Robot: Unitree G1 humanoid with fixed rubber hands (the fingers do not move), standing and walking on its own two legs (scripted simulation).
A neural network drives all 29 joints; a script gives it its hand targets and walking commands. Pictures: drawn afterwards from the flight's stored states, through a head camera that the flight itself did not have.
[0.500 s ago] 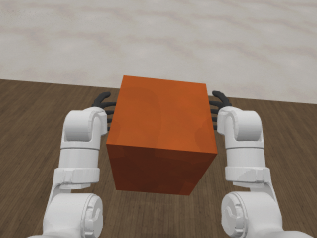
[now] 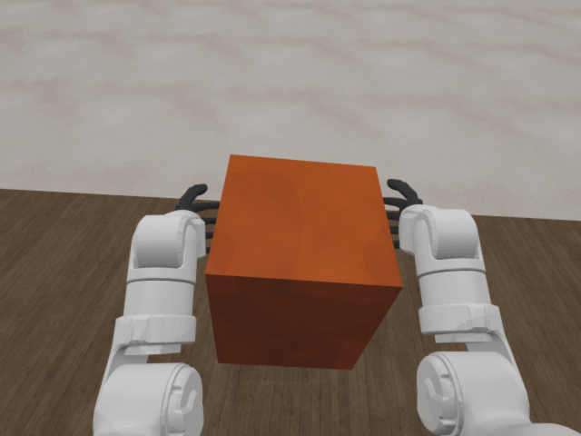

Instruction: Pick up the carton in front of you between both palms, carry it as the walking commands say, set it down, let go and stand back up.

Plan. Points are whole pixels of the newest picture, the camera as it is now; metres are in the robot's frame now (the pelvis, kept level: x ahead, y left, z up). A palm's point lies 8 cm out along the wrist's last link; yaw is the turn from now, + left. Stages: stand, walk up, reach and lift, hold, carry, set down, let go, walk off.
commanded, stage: carry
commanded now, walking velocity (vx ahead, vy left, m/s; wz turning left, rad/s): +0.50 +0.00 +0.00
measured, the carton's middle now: (294, 268) +0.36 +0.00 +0.03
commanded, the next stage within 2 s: none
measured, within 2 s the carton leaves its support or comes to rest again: neither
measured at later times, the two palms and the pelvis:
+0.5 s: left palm (194, 112) +0.67 +0.18 +0.11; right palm (349, 106) +0.67 -0.12 +0.11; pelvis +0.30 +0.02 -0.04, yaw -2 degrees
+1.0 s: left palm (234, 64) +0.96 +0.13 +0.07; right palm (349, 65) +0.95 -0.17 +0.06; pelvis +0.60 +0.00 -0.07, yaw +0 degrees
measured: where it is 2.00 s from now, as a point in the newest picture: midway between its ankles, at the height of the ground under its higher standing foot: (291, 231)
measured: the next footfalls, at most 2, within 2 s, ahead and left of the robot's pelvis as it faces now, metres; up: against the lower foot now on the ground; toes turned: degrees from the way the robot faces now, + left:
left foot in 0.46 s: +0.43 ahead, +0.07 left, -0.04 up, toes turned +1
right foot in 0.98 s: +0.75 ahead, -0.05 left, -0.08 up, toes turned -2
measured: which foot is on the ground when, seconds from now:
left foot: up 0.00-0.44, down 0.46-1.00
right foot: down 0.00-0.46, up 0.48-0.96, down 0.98-1.00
